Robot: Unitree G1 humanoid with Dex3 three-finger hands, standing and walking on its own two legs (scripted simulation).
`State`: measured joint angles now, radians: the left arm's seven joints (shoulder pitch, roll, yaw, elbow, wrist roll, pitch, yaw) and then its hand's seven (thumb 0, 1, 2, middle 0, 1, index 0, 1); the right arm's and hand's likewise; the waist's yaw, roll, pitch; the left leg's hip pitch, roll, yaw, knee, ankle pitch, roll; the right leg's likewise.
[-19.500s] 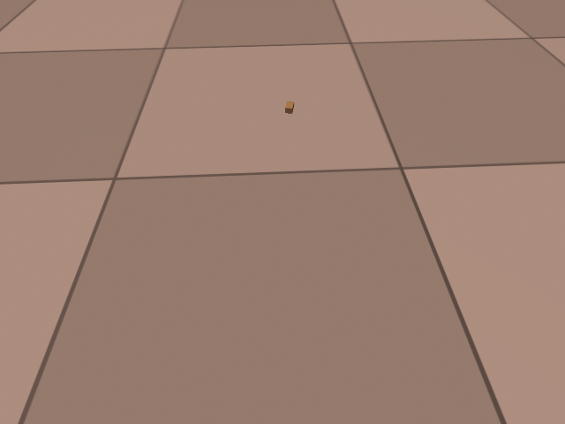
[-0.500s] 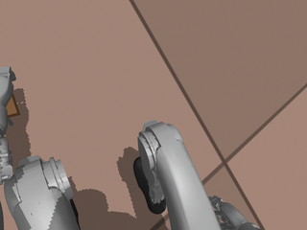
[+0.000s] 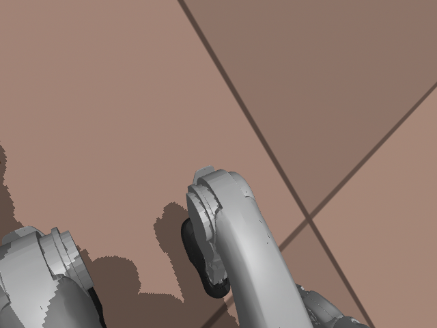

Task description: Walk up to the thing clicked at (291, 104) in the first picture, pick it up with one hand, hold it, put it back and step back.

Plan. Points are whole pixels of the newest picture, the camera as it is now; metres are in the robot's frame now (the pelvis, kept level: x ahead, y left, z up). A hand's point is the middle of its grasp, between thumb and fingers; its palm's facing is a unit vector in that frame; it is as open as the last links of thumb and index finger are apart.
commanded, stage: rest palm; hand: left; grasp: from above
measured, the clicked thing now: out of the picture +0.47 +0.27 -0.28
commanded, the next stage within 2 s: close in 0.76 s
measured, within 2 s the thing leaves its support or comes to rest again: neither
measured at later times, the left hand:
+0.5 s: hand out of the picture +0.44 +0.27 -0.26, palm faces -0.47 -0.10 -0.88, open 12.5 cm
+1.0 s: hand out of the picture +0.44 +0.27 -0.26, palm faces -0.47 -0.10 -0.88, open 12.8 cm
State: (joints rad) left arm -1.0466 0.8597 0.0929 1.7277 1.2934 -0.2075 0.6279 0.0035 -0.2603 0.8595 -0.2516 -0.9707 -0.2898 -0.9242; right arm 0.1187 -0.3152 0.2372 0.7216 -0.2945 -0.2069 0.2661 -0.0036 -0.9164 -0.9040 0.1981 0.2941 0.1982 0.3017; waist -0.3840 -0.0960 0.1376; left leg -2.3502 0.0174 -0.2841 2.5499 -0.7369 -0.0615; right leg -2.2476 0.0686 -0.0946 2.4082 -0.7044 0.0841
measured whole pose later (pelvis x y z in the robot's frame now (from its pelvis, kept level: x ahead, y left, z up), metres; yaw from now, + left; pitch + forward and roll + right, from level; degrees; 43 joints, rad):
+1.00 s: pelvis -0.01 +0.01 +0.01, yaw -2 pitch +28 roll -15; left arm -1.08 0.92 0.00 1.79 1.26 -0.18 0.68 0.00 -0.37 0.96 -0.20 -1.04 -0.22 -1.02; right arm 0.07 -0.35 0.31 0.69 -0.30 -0.29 0.31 0.00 -0.92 -0.91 0.20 0.29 0.20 0.30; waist -0.41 -0.14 0.18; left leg -2.33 0.02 -0.32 2.55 -0.73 -0.05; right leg -2.20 0.08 -0.13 2.36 -0.69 0.09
